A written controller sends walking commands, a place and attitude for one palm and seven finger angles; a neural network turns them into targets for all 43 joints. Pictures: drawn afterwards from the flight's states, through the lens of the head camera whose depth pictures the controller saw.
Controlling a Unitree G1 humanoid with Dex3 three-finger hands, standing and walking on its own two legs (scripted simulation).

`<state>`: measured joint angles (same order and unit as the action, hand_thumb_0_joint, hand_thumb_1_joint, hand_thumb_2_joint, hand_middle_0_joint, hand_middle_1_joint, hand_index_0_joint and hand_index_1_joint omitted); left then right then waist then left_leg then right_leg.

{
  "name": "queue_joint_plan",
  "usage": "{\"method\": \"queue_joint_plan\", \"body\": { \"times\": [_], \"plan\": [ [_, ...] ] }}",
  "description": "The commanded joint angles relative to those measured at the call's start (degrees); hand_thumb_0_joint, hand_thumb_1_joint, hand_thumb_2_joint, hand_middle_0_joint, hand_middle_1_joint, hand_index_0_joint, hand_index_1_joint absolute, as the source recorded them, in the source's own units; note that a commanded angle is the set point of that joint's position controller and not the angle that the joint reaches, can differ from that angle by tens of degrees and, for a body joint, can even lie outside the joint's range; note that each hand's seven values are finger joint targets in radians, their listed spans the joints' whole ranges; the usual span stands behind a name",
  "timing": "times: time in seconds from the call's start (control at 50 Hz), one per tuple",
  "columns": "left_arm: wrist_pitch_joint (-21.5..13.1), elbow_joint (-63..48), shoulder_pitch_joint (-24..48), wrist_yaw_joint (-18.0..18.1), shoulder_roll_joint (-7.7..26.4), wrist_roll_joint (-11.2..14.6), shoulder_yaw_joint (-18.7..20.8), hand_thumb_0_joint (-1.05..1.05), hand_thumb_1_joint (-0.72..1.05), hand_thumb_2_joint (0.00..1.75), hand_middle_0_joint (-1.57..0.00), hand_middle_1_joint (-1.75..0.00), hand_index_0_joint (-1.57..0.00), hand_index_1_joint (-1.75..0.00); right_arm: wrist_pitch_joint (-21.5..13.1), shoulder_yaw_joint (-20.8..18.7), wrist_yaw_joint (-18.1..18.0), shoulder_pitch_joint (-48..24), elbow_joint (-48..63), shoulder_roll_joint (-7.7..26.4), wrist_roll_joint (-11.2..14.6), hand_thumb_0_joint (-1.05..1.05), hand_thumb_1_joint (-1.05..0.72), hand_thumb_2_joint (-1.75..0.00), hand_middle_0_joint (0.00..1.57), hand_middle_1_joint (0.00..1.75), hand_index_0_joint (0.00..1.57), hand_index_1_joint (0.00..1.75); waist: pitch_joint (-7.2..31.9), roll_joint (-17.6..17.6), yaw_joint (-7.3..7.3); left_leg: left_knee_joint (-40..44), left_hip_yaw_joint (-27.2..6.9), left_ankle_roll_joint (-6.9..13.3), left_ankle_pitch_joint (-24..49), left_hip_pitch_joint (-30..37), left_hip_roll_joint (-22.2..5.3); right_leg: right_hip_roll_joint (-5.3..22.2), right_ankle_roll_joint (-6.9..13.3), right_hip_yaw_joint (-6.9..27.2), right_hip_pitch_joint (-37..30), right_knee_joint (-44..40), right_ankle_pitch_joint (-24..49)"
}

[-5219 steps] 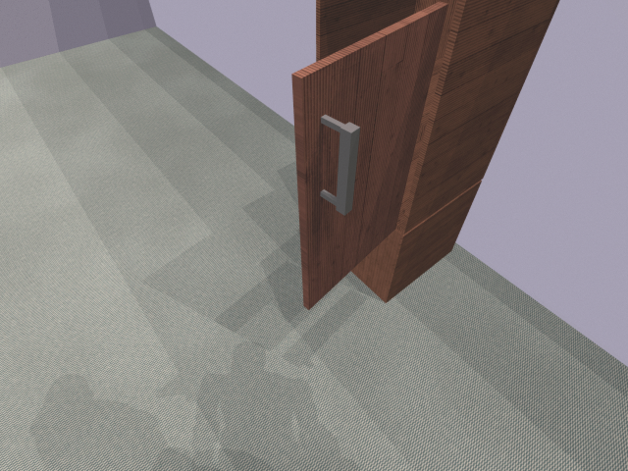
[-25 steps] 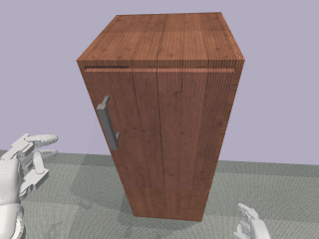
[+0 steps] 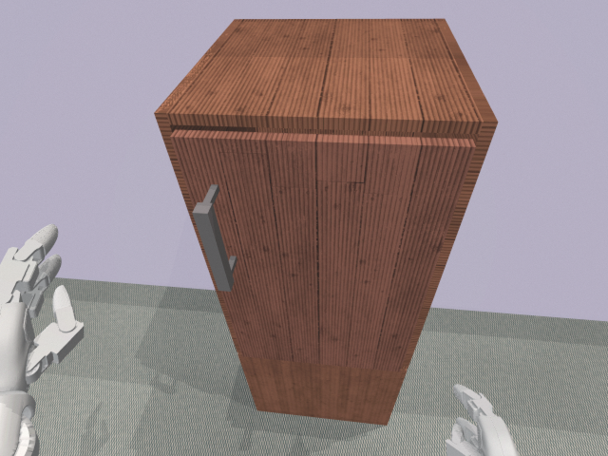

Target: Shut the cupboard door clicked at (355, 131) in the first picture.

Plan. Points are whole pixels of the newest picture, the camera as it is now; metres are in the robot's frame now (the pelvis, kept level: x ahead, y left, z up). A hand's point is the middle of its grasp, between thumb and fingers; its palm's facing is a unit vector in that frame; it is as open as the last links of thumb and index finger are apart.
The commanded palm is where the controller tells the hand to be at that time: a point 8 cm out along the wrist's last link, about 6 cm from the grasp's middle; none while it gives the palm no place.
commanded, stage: draw the hand back to the body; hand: left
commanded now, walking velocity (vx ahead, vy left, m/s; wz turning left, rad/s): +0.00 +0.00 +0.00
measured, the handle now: (219, 240) +0.38 +0.18 +0.09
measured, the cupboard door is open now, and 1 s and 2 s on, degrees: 0 0 0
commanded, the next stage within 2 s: step back with the hand held close in 0.04 s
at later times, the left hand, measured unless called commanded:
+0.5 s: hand (67, 334) +0.19 +0.27 +0.15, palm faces +0.34 -0.80 -0.49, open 7.4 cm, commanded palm +0.13 +0.31 +0.17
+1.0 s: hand out of the picture +0.10 +0.30 +0.16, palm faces +0.48 -0.75 -0.46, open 7.4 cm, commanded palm +0.03 +0.33 +0.17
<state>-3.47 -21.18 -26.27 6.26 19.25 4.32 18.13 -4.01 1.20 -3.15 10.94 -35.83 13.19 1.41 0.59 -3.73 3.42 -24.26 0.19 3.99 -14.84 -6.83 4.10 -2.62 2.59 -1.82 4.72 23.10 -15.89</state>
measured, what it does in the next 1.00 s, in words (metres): shifts its weight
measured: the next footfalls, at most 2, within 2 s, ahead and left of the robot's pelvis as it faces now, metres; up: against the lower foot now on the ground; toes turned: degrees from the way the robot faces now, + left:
right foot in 1.70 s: -0.28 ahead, -0.03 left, +0.00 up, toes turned +0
left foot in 1.94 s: -0.19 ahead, +0.16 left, +0.00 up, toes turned +1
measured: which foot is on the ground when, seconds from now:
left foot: down 0.00-1.00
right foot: down 0.00-1.00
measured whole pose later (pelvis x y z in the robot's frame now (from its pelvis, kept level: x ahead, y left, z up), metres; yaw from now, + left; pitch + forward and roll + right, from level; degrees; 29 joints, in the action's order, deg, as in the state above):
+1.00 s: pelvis -0.10 +0.03 -0.02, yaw +1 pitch -1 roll -2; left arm -10.3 -28.5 -29.3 8.7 23.5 0.1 25.4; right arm -0.3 -0.4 -5.0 15.2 -32.9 13.4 0.6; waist 1.5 -0.8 -0.7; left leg -36.6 2.1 6.4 -13.6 -24.2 3.5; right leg -3.5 0.4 -0.2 21.3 34.9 -14.2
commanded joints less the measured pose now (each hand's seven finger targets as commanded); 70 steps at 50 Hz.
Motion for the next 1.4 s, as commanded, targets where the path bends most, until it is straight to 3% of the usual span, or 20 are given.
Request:
{"method": "queue_joint_plan", "body": {
  "times": [0.0,0.14,0.16,0.18,0.24,0.32,0.46,0.56,0.7,0.94,1.0,1.08,1.12,1.18,1.2,1.22,1.24,1.28,1.32,1.38],
  "plan": [
    [-4.0,-13.8,4.4,1.2,13.4,0.1,9.3,0.0,0.9,0.9,-0.2,-0.3,-0.2,-0.3,-3.2,-2.0,-0.3,-7.6,9.5,6.0,-0.2,0.0,-0.9,-0.9,0.2,0.3,0.2,0.3,5.8,-2.2,0.51,2.0,-3.5,-2.6,21.0,2.7,-5.2,3.0,-1.0,1.8,0.2,-2.6,17.1],
    [-3.2,-11.2,3.5,0.5,11.3,0.4,7.7,0.0,0.9,0.9,-0.2,-0.3,-0.2,-0.3,-1.7,-2.3,0.2,-7.0,9.7,6.0,-0.1,0.0,-0.9,-0.9,0.2,0.3,0.2,0.3,3.9,0.3,0.04,2.1,-3.3,-2.8,23.0,2.5,-5.6,3.1,-1.1,1.6,1.0,-2.6,18.0],
    [-5.9,-16.8,12.7,1.1,20.5,0.0,16.0,0.0,0.9,0.9,-0.2,-0.3,-0.2,-0.3,-0.8,-3.3,0.1,-6.6,11.7,8.0,0.3,0.0,-0.9,-0.9,0.2,0.3,0.2,0.3,2.7,0.2,-1.79,-0.2,-5.8,-1.0,17.9,-2.7,-7.1,6.3,-0.9,7.2,2.4,-3.6,21.4],
    [-6.2,-11.3,6.4,0.7,15.8,0.4,12.8,0.0,0.9,0.9,-0.2,-0.3,-0.2,-0.3,-0.1,-3.4,-0.3,-6.5,10.3,7.2,0.0,0.0,-0.9,-0.9,0.2,0.3,0.2,0.3,3.6,3.5,-2.28,-2.0,-6.3,-0.9,16.9,-2.2,-6.8,8.3,-0.1,8.4,3.0,-3.5,22.7],
    [-6.2,-11.6,0.5,0.4,12.5,0.0,9.3,0.0,0.9,0.9,-0.2,-0.3,-0.2,-0.3,1.8,-3.8,-0.2,-6.0,10.9,7.9,-0.1,0.0,-0.9,-0.9,0.2,0.3,0.2,0.3,7.1,1.9,-2.72,-3.4,-6.1,-1.4,23.5,-1.1,-7.5,9.1,0.0,7.6,3.2,-0.4,26.6],
    [-5.7,-15.0,-4.2,1.0,13.5,0.0,10.2,0.0,0.9,0.9,-0.2,-0.3,-0.2,-0.3,3.9,-4.2,-0.4,-5.8,12.4,8.1,0.0,0.0,-0.9,-0.9,0.2,0.3,0.2,0.3,12.2,-0.1,-2.77,-3.8,-6.4,-1.7,33.5,-0.8,-9.5,8.0,-1.0,5.8,2.3,4.3,29.3],
    [-5.8,-17.9,-4.3,2.3,17.1,0.3,13.7,0.0,0.9,0.9,-0.2,-0.3,-0.2,-0.3,5.8,-4.6,-1.7,-5.8,14.1,7.8,0.4,0.0,-0.9,-0.9,0.2,0.3,0.2,0.3,10.9,1.3,-3.06,-2.6,-7.8,-1.6,28.6,-6.3,-10.6,7.0,-1.1,6.9,3.6,6.5,24.1],
    [-6.0,-16.8,-4.3,2.5,15.7,0.0,12.6,0.0,0.9,0.9,-0.2,-0.3,-0.2,-0.3,5.3,-4.5,-2.1,-5.4,14.2,8.2,-0.1,0.0,-0.9,-0.9,0.2,0.3,0.2,0.3,7.7,-1.1,-3.01,1.1,-10.1,-0.6,18.5,-13.3,-12.1,5.2,-1.9,6.8,3.3,7.2,14.9],
    [-7.3,-15.7,-1.7,3.1,16.1,-2.0,13.3,0.0,0.9,0.9,-0.2,-0.3,-0.2,-0.3,3.7,-4.9,-2.5,-4.8,14.0,9.4,-0.4,0.0,-0.9,-0.9,0.2,0.3,0.2,0.3,2.2,-0.4,-3.39,6.3,-12.6,2.3,-18.7,-30.9,-12.1,5.2,-1.9,9.5,-0.2,5.6,-1.1],
    [-10.5,-18.0,1.1,3.5,14.5,-4.2,13.9,0.0,0.9,0.9,-0.2,-0.3,-0.2,-0.3,0.5,-4.9,-2.5,-3.3,12.8,9.0,-1.3,0.0,-0.9,-0.9,0.2,0.3,0.2,0.3,1.6,-3.4,-3.64,9.7,-16.1,4.0,-30.8,-44.5,-15.0,1.8,-2.0,8.4,-7.4,15.4,-2.6],
    [-10.5,-16.1,2.5,3.5,15.9,-4.5,14.9,0.0,0.9,0.9,-0.2,-0.3,-0.2,-0.3,0.5,-5.6,-2.2,-3.2,12.1,9.3,-1.4,0.0,-0.9,-0.9,0.2,0.3,0.2,0.3,0.0,0.8,-3.75,4.1,-14.0,3.0,-28.1,-43.1,-13.2,3.9,-0.5,12.9,-2.2,11.6,-4.4],
    [-11.2,-17.4,0.6,4.1,14.8,-3.3,12.2,0.0,0.9,0.9,-0.2,-0.3,-0.2,-0.3,1.0,-5.5,-0.6,-1.9,10.7,7.0,-1.3,0.0,-0.9,-0.9,0.2,0.3,0.2,0.3,1.9,11.8,-4.74,-18.7,-7.0,-1.8,-14.8,-21.7,-5.6,17.1,5.4,26.6,22.0,-6.8,-15.1],
    [-11.7,-19.8,-0.1,4.7,15.8,-2.7,12.6,0.0,0.9,0.9,-0.2,-0.3,-0.2,-0.3,1.6,-5.3,0.1,-1.9,10.0,5.8,-1.2,0.0,-0.9,-0.9,0.2,0.3,0.2,0.3,5.6,14.8,-4.9,-25.2,-5.3,-3.1,-11.2,-15.9,-5.0,20.5,7.1,24.5,23.5,-8.4,-11.8],
    [-12.4,-25.1,-0.6,5.0,18.7,-2.8,15.0,0.0,0.9,0.9,-0.2,-0.3,-0.2,-0.3,1.6,-4.6,-0.4,-2.3,10.4,6.1,-1.0,0.0,-0.9,-0.9,0.2,0.3,0.2,0.3,7.1,8.0,-5.34,-8.9,-6.6,-1.7,-6.4,-13.0,-6.9,14.9,2.8,15.1,21.6,0.3,-3.0],
    [-12.5,-27.0,-0.5,5.2,20.0,-2.8,16.3,0.0,0.9,0.9,-0.2,-0.3,-0.2,-0.3,1.2,-4.9,-1.3,-2.9,10.3,7.7,-1.3,0.0,-0.9,-0.9,0.2,0.3,0.2,0.3,6.3,-2.2,-5.07,-0.1,-11.4,-0.1,-4.0,-14.1,-10.1,8.0,0.0,9.9,21.5,8.4,-2.4],
    [-13.0,-29.4,-1.1,5.3,18.2,-2.9,15.7,0.0,0.9,0.9,-0.2,-0.3,-0.2,-0.3,0.3,-4.7,-2.1,-4.2,11.0,8.3,-1.8,0.0,-0.9,-0.9,0.2,0.3,0.2,0.3,7.5,-15.2,-4.35,6.5,-19.8,3.0,-0.6,-23.3,-17.9,0.9,-2.8,4.0,12.9,21.7,0.9],
    [-12.9,-28.3,-1.5,5.1,18.9,-3.1,17.1,0.0,0.9,0.9,-0.2,-0.3,-0.2,-0.3,-1.0,-5.1,-2.2,-4.7,10.4,6.6,-2.7,0.0,-0.9,-0.9,0.2,0.3,0.2,0.3,8.9,-17.9,-3.67,9.2,-21.9,5.0,0.9,-26.7,-23.3,-1.1,-3.1,4.4,9.6,31.1,-7.2],
    [-13.0,-25.2,-2.6,4.6,18.6,-3.1,18.7,0.0,0.9,0.9,-0.2,-0.3,-0.2,-0.3,-2.4,-6.0,-1.5,-3.0,9.1,6.6,-2.4,0.0,-0.9,-0.9,0.2,0.3,0.2,0.3,9.1,-10.4,-4.2,13.1,-19.3,5.7,-14.8,-33.9,-25.1,-2.6,-3.1,6.7,3.4,43.5,-9.4],
    [-12.6,-25.5,-1.9,4.1,16.7,-1.7,17.4,0.0,0.9,0.9,-0.2,-0.3,-0.2,-0.3,-3.2,-6.0,-1.2,-3.4,8.5,6.3,-3.0,0.0,-0.9,-0.9,0.2,0.3,0.2,0.3,7.6,-3.4,-4.03,9.8,-18.0,4.5,-4.9,-23.8,-23.0,-2.1,-3.4,5.8,13.4,39.7,-11.5],
    [-12.2,-24.5,0.4,3.5,13.7,-1.4,12.5,0.0,0.9,0.9,-0.2,-0.3,-0.2,-0.3,-4.6,-5.3,-0.6,-4.0,6.3,5.9,-2.7,0.0,-0.9,-0.9,0.2,0.3,0.2,0.3,7.9,-4.7,-3.64,10.6,-14.3,2.3,-1.6,-12.8,-21.1,-1.9,-4.0,3.4,18.2,34.5,-14.0]
  ]
}}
